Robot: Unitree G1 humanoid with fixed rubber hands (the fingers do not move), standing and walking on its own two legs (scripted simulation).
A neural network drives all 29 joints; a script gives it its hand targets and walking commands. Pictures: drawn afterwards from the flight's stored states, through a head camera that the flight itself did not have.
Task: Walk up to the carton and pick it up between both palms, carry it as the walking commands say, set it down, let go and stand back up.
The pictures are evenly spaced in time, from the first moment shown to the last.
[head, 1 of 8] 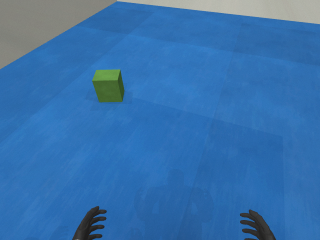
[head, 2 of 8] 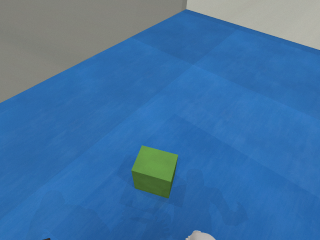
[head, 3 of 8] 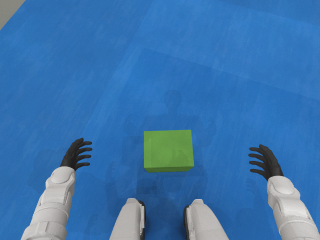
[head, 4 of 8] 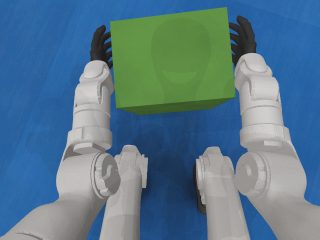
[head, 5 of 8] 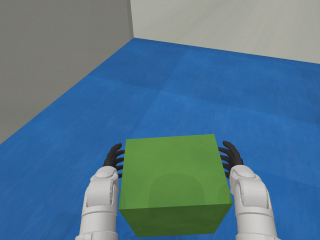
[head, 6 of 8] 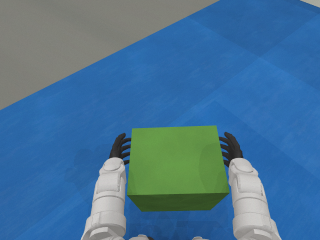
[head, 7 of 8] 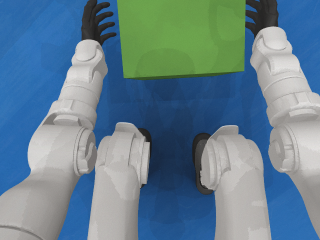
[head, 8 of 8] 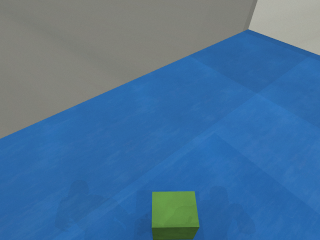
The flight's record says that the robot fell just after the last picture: no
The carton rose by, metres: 0.69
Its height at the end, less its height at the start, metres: +0.00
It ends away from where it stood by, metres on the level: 0.24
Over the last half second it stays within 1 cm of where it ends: yes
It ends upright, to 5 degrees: yes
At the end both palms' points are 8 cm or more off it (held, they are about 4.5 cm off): yes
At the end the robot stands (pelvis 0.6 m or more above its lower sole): yes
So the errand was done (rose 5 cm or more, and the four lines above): yes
